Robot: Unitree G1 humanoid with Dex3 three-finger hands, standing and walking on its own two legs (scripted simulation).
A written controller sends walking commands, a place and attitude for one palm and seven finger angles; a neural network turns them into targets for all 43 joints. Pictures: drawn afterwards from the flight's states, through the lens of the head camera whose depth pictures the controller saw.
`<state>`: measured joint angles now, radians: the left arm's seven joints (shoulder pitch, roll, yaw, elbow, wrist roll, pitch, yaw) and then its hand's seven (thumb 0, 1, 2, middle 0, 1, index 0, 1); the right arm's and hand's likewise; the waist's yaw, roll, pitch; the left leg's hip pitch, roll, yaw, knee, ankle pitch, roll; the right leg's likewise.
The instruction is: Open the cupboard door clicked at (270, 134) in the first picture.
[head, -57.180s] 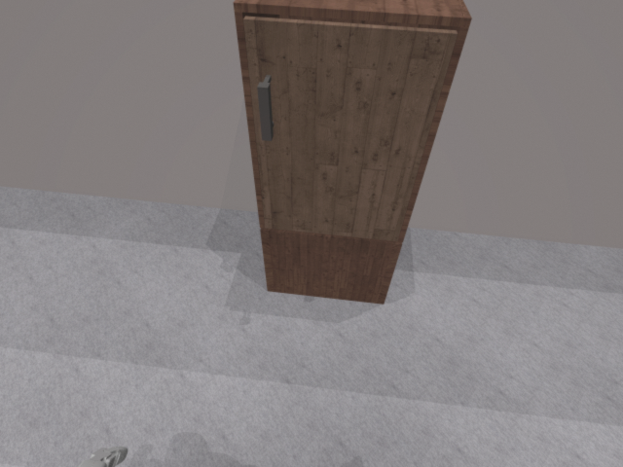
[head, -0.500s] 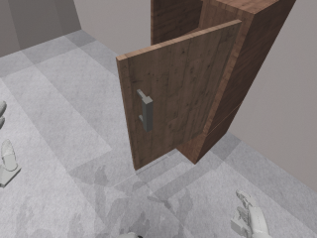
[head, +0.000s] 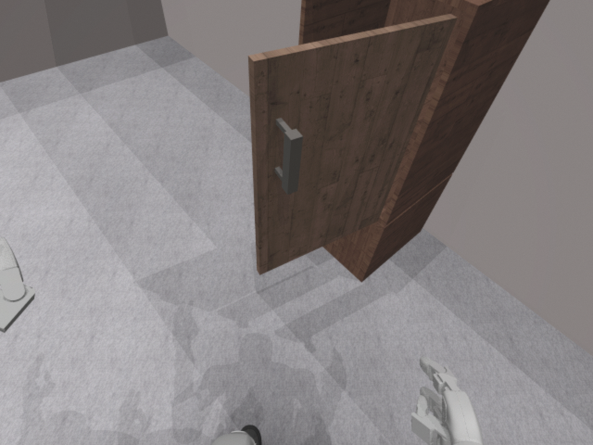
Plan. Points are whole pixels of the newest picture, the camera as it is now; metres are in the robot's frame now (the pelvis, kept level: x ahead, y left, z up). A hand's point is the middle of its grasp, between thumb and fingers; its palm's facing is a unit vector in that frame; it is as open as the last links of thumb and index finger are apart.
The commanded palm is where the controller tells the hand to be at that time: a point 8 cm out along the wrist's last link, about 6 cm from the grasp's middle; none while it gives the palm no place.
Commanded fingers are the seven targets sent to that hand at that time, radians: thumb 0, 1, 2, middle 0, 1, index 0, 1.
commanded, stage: stop stepping back and stand still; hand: left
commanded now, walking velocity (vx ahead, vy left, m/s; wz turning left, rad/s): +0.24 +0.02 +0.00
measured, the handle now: (285, 156) +0.56 +0.07 +0.05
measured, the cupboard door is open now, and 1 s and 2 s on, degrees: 78 78 78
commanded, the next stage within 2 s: let the arm hang, fingers relaxed in 1.34 s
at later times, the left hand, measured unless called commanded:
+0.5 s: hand (77, 366) +0.16 +0.21 +0.16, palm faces +0.33 -0.82 -0.47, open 7.4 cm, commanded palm +0.09 +0.26 +0.18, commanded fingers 0.00 0.90 0.90 -0.20 -0.30 -0.20 -0.30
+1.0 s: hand (13, 425) +0.11 +0.23 +0.17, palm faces +0.31 -0.82 -0.49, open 7.4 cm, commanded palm +0.06 +0.28 +0.18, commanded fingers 0.00 0.90 0.90 -0.20 -0.30 -0.20 -0.30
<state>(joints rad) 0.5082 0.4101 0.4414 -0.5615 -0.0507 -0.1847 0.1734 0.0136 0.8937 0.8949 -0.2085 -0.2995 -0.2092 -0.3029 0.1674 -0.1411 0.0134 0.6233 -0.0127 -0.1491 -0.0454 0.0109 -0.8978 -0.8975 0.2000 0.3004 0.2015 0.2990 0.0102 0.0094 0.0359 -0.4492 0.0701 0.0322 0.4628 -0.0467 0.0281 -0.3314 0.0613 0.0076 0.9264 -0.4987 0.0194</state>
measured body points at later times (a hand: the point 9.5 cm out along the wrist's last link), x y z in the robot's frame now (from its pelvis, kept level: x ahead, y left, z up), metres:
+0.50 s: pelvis -0.06 -0.03 -0.01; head -0.07 -0.03 +0.44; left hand +0.13 +0.25 +0.18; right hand +0.07 -0.29 -0.09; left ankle +0.00 +0.08 -0.73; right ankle -0.13 -0.11 -0.73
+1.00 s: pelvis -0.10 -0.01 +0.01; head -0.09 +0.00 +0.46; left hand +0.09 +0.27 +0.19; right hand +0.06 -0.25 -0.07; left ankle -0.05 +0.09 -0.73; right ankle -0.13 -0.11 -0.73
